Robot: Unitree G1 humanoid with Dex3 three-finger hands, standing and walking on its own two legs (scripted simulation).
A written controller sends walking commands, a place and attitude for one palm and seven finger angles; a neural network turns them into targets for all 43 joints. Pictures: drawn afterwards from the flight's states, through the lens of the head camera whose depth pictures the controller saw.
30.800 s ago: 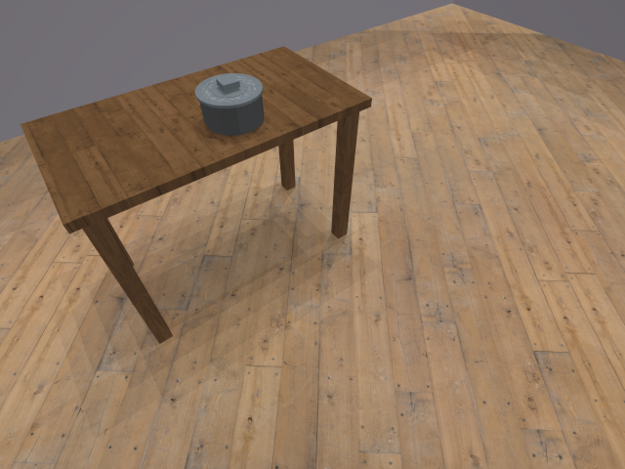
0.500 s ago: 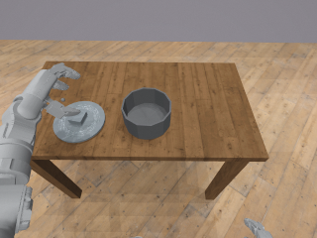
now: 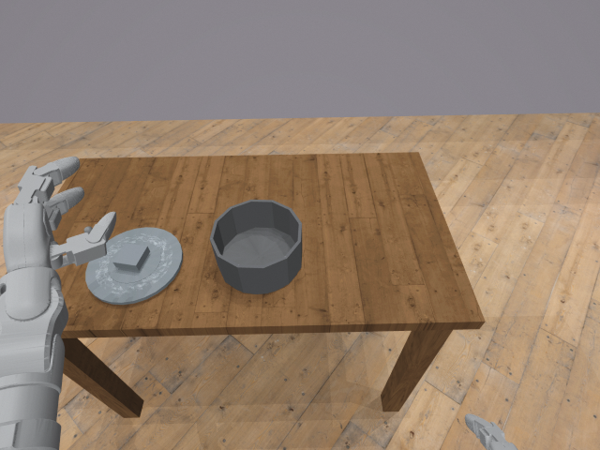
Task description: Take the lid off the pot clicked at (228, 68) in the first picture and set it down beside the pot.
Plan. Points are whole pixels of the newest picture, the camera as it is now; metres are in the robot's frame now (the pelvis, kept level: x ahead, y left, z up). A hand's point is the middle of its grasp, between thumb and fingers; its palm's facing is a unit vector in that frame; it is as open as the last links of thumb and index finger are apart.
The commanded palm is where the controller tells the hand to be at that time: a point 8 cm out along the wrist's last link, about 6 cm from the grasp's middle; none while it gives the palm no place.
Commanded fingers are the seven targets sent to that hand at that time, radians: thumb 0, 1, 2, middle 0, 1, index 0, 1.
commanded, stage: draw the hand back to the body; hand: left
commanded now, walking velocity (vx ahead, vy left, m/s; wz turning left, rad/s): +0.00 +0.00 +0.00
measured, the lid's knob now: (131, 256) +0.47 +0.36 -0.09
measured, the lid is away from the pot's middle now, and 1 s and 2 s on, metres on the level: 0.25 0.25 0.25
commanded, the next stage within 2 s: step back with the hand held close in 1.18 s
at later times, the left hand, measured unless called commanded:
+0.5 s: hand (81, 283) +0.25 +0.25 +0.15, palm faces +0.44 -0.85 -0.28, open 7.5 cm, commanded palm +0.20 +0.28 +0.17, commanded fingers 0.00 0.90 0.90 -0.20 -0.30 -0.20 -0.30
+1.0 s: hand (63, 350) +0.18 +0.23 +0.16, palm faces +0.38 -0.85 -0.35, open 7.4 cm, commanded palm +0.12 +0.27 +0.17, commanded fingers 0.00 0.90 0.90 -0.20 -0.30 -0.20 -0.30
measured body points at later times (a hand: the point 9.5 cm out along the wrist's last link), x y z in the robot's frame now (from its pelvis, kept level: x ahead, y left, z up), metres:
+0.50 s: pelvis -0.01 -0.02 +0.00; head -0.02 -0.04 +0.45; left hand +0.22 +0.29 +0.17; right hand +0.19 -0.24 -0.09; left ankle +0.02 +0.10 -0.74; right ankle -0.06 -0.11 -0.74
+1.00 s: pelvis -0.01 -0.01 +0.00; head -0.03 -0.03 +0.45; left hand +0.15 +0.27 +0.18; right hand +0.19 -0.23 -0.08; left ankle +0.02 +0.10 -0.74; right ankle -0.06 -0.11 -0.74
